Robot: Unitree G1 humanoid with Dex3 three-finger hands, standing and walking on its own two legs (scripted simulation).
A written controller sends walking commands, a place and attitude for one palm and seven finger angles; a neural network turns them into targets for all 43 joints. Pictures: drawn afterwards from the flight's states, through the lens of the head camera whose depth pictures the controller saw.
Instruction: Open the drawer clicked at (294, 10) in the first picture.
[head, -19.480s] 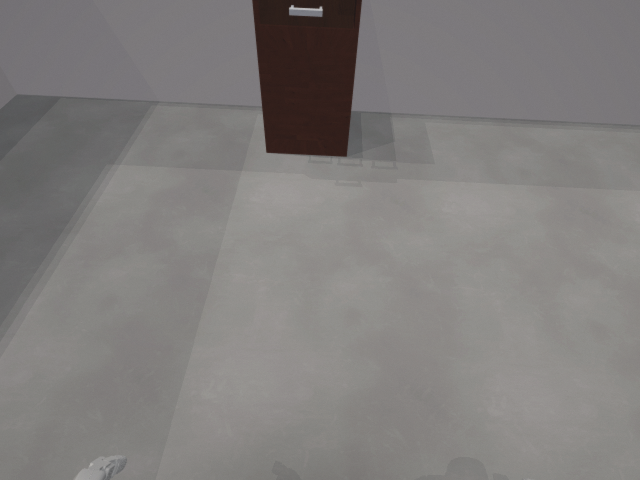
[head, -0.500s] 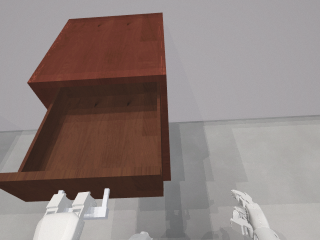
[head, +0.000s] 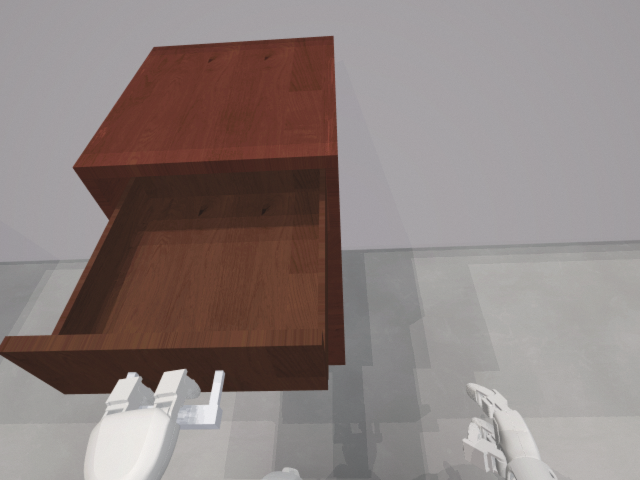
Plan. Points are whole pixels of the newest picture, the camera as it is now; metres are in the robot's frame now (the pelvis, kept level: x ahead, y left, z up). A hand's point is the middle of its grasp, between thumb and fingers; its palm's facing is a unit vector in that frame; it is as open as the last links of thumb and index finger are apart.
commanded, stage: lift the hand off the handle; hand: left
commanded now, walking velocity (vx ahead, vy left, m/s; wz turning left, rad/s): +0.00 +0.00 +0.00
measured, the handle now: (170, 399) +0.21 +0.21 +0.01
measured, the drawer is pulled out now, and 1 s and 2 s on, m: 0.30 0.28 0.28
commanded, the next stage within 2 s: draw the hand back to the body in 1.60 s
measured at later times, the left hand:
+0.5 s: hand (161, 428) +0.18 +0.21 +0.00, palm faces +0.00 -0.12 -0.99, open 13.8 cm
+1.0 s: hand (136, 403) +0.19 +0.22 +0.06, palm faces +0.03 -0.17 -0.98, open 13.5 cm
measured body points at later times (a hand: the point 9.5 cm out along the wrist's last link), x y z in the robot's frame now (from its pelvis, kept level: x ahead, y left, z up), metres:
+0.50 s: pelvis +0.00 +0.00 +0.01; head +0.02 -0.03 +0.46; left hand +0.18 +0.22 +0.05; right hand +0.20 -0.21 -0.09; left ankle +0.02 +0.14 -0.67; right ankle -0.01 -0.07 -0.67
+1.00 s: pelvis +0.02 +0.02 +0.03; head +0.02 -0.01 +0.48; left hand +0.18 +0.23 +0.12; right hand +0.24 -0.18 -0.05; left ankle +0.02 +0.14 -0.67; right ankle -0.01 -0.07 -0.67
